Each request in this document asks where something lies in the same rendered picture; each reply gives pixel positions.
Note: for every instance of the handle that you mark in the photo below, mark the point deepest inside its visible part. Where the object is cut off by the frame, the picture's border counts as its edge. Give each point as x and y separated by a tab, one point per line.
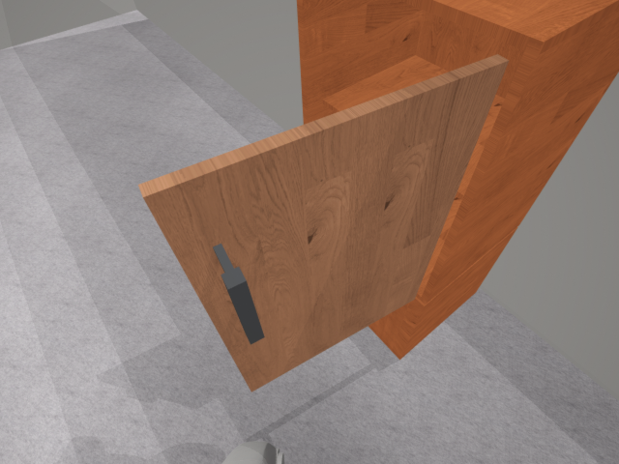
240	296

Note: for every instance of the robot left thigh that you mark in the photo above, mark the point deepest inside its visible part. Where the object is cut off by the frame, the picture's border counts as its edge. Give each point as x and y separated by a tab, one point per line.
255	452

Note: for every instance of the cupboard door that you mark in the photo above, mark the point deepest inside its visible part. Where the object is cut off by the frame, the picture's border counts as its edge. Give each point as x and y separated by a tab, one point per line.
332	223

